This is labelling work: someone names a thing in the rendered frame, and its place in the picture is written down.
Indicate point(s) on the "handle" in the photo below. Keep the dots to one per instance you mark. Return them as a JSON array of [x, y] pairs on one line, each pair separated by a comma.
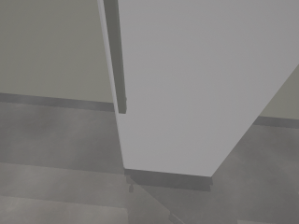
[[114, 39]]

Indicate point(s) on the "fridge door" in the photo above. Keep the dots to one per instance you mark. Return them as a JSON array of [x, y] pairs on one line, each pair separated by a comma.
[[197, 74]]

